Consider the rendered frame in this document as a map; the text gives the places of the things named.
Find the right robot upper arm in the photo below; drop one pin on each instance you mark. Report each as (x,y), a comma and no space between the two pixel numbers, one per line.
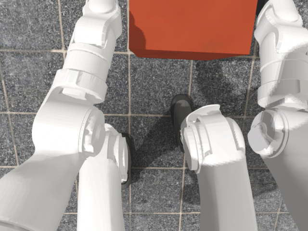
(280,136)

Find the robot right shin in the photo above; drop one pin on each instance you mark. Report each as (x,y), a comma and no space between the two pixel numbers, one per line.
(211,110)

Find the robot left forearm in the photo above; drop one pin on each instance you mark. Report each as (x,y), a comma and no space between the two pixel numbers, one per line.
(83,76)

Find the robot right hand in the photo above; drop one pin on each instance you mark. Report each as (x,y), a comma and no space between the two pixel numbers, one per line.
(260,5)

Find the carton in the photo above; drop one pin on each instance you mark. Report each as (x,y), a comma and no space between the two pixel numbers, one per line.
(191,29)

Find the left robot upper arm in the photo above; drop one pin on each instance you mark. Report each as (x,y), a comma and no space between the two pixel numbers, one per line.
(34,195)

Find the robot right forearm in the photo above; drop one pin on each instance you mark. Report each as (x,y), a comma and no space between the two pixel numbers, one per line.
(283,52)

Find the right robot thigh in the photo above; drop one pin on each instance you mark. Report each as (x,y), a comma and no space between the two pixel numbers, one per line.
(226,199)

